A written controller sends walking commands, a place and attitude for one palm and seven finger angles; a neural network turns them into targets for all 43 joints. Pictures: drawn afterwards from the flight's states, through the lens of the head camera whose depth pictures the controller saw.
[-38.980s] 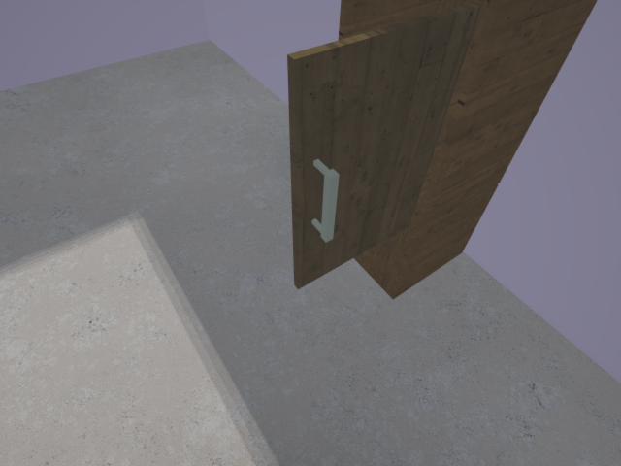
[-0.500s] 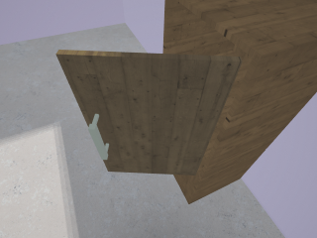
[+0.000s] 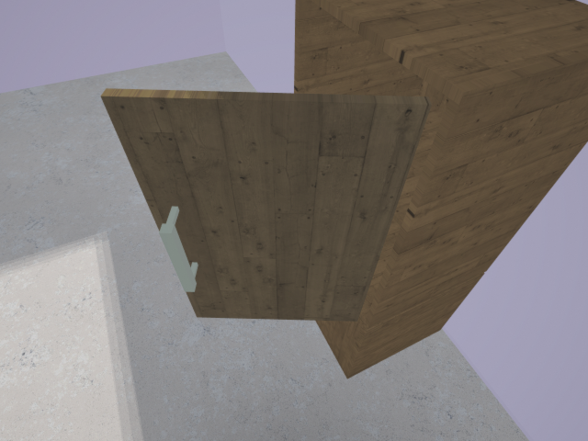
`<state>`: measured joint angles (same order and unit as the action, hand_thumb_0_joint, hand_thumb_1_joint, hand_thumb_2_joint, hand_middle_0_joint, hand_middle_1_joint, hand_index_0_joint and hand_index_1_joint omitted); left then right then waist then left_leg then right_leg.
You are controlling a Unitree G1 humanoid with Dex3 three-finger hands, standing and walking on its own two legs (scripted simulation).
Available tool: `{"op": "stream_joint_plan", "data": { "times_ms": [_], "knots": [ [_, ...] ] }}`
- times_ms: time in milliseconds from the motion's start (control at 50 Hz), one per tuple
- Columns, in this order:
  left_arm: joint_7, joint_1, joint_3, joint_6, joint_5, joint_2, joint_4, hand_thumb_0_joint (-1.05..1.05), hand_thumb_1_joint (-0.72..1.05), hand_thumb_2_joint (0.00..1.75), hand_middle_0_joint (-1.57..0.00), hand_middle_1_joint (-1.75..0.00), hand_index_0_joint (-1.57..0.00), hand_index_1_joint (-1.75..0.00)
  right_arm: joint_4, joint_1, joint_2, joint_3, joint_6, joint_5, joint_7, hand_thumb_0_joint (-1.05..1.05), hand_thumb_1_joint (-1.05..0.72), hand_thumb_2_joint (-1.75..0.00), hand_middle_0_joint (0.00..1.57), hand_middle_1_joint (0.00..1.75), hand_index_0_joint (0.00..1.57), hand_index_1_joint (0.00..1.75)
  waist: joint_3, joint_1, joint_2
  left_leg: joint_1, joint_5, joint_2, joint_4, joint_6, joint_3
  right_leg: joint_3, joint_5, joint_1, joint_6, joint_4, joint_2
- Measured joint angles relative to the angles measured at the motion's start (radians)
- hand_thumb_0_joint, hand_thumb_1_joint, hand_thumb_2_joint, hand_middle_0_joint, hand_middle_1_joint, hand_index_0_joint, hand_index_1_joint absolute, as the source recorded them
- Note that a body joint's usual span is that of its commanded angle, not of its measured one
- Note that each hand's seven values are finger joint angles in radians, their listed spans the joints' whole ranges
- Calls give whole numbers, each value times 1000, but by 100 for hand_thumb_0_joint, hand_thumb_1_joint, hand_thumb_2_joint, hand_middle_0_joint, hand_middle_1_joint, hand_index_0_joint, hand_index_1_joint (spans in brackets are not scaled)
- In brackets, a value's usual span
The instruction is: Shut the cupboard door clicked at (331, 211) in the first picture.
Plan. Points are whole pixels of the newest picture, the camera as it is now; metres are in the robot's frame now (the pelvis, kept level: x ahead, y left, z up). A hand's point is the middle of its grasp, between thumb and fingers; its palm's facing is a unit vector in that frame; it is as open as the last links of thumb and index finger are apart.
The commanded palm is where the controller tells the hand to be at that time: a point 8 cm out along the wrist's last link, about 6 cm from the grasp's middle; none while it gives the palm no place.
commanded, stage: come to a stop and stand still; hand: left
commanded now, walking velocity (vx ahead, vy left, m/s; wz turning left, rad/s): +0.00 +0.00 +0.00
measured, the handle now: (182, 252) +0.41 +0.22 -0.03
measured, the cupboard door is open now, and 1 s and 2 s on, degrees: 63 63 63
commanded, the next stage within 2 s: look again from close up in 0.68 s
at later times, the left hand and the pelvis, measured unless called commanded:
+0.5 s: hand out of the picture +0.04 +0.19 -0.17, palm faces +0.00 -0.98 -0.22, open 7.4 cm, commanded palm none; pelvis +0.04 +0.01 +0.00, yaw +0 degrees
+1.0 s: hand out of the picture +0.03 +0.17 -0.17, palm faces +0.00 -0.98 -0.20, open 7.4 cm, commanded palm none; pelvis +0.04 +0.00 +0.01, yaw +0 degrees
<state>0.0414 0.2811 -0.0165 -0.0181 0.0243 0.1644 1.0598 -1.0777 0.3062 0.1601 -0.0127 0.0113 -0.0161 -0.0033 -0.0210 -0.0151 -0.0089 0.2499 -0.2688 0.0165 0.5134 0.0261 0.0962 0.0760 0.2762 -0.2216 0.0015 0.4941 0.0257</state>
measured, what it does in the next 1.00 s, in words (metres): stands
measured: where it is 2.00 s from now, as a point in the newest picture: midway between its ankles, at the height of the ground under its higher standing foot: outside the picture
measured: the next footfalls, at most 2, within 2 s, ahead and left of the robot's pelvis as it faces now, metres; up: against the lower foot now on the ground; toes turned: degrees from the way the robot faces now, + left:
none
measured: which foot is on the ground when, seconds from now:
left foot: down 0.00-1.00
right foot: down 0.00-1.00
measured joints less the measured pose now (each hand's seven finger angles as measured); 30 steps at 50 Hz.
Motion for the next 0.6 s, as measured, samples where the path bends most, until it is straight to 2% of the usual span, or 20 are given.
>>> {"op": "stream_joint_plan", "data": {
  "times_ms": [60, 220, 600],
  "knots": [
    [-5, 11, -8, -1, -4, -9, 11, 1, 91, 90, -20, -30, -20, -30, 17, 24, 1, -3, -14, -1, -1, 1, -91, -90, 20, 30, 20, 30, -4, -11, -15, 18, -28, -5, 38, 11, -7, 6, 26, -12, -3, 32, 7],
    [-2, 11, -10, -3, -12, -28, 30, 1, 91, 90, -20, -30, -20, -30, -3, 17, -15, -23, -28, 2, -17, 2, -92, -90, 20, 30, 20, 30, -11, -1, -33, -33, -41, -29, 9, 23, 7, -8, 48, 23, -22, 31, 30],
    [5, -22, 4, 4, -9, -12, 45, 1, 91, 90, -20, -30, -20, -30, -46, -55, 10, -9, -35, 6, -31, 2, -92, -90, 20, 30, 20, 30, -25, 11, 1, -108, -25, -43, -74, 21, 14, -16, 48, 80, -27, -19, 38]
  ]
}}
